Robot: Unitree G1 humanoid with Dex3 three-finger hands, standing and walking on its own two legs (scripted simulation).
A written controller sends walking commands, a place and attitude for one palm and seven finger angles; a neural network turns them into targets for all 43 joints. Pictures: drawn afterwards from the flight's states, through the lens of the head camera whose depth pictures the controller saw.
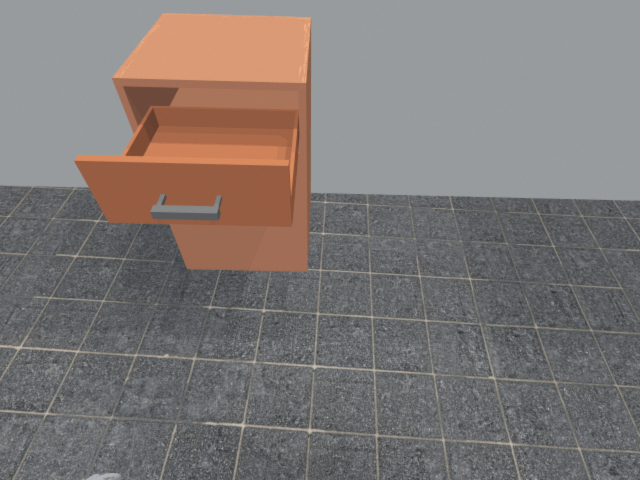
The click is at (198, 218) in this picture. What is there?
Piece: drawer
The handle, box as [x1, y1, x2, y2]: [150, 194, 221, 220]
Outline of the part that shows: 150,211 153,218 218,220 220,213 219,205 221,201 221,196 217,195 213,206 164,205 163,203 166,197 165,194 161,194 157,203 152,206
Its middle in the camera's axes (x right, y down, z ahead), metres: -0.29 -0.07 +0.82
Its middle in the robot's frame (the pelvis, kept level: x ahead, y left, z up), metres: +0.64 +0.32 -0.10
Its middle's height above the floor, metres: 0.67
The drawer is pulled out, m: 0.30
